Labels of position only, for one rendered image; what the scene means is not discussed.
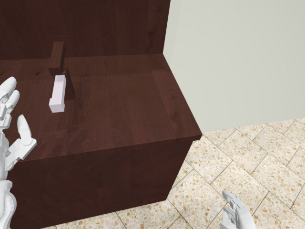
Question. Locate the right robot hand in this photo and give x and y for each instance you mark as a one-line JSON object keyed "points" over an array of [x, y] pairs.
{"points": [[240, 219]]}

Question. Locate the left robot forearm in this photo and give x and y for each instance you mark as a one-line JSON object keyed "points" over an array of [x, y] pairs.
{"points": [[8, 204]]}

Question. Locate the tap lever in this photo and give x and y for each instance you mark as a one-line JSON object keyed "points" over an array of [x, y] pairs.
{"points": [[56, 103]]}

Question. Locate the counter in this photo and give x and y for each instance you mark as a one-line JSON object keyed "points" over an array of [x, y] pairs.
{"points": [[126, 128]]}

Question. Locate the left robot hand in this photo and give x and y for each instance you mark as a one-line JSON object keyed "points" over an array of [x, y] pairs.
{"points": [[21, 147]]}

